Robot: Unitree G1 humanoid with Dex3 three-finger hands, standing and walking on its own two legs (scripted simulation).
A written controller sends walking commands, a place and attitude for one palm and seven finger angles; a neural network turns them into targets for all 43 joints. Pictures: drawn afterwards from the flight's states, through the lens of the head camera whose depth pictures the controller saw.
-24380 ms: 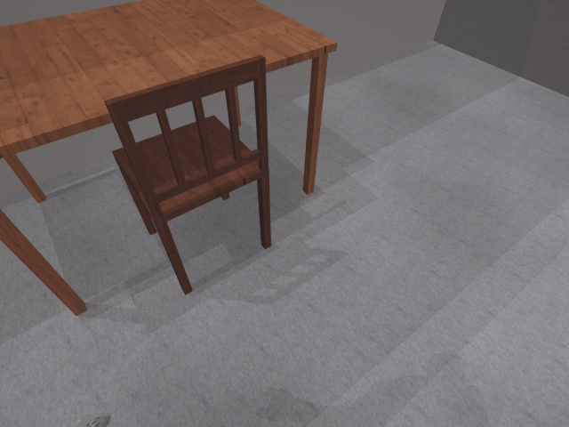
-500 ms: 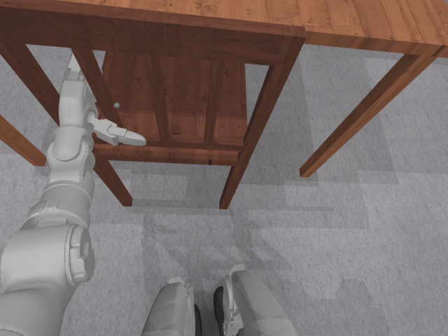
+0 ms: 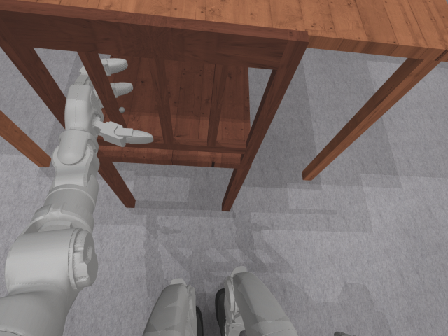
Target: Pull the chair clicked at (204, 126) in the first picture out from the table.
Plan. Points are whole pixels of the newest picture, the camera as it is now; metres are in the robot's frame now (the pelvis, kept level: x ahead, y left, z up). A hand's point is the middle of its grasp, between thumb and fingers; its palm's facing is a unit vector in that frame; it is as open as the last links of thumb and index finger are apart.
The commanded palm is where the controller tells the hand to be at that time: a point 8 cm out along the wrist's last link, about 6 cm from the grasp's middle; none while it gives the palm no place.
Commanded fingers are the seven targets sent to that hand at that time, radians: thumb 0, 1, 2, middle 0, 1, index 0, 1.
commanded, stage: hook a spindle and tug to test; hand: left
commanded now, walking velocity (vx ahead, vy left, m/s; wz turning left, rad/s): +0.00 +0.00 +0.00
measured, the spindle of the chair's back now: (163, 106) +0.52 +0.07 +0.02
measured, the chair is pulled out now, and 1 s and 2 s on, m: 0.00 0.02 0.06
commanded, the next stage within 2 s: step backward, pulling the chair out in 1.02 s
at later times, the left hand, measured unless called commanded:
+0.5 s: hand (120, 109) +0.50 +0.15 +0.03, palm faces -0.05 -1.00 -0.03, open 4.9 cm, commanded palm +0.47 +0.18 +0.03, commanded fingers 0.00 0.90 0.90 -0.50 -1.45 -0.50 -1.45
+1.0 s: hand (122, 121) +0.48 +0.14 +0.03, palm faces -0.06 -1.00 -0.02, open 5.0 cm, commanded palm +0.45 +0.18 +0.03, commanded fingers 0.00 0.90 0.90 -0.50 -1.45 -0.50 -1.45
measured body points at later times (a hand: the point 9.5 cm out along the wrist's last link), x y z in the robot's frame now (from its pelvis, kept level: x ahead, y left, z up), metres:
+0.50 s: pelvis +0.00 +0.00 +0.00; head +0.15 +0.03 +0.43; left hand +0.50 +0.20 +0.04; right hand +0.03 -0.26 -0.11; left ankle +0.02 +0.04 -0.61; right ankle +0.06 -0.09 -0.61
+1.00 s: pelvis +0.02 +0.01 +0.01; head +0.16 +0.03 +0.44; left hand +0.47 +0.19 +0.04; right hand +0.08 -0.25 -0.10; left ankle +0.02 +0.04 -0.61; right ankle +0.06 -0.09 -0.61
